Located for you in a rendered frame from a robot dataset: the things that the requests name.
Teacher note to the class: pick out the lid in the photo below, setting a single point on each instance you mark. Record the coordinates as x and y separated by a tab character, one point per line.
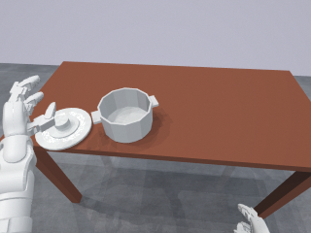
61	139

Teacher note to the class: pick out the right robot hand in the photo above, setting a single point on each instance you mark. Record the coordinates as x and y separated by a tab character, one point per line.
257	224

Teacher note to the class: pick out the knob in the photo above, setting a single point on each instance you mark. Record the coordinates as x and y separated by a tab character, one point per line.
61	122

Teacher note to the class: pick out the left robot forearm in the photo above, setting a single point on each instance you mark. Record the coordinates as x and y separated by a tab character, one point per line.
17	162

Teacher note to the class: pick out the pot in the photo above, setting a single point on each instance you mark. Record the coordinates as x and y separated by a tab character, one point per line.
126	114

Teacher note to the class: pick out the left robot hand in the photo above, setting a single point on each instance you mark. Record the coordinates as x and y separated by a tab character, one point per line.
17	110

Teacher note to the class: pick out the table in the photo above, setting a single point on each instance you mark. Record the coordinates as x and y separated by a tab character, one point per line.
255	118

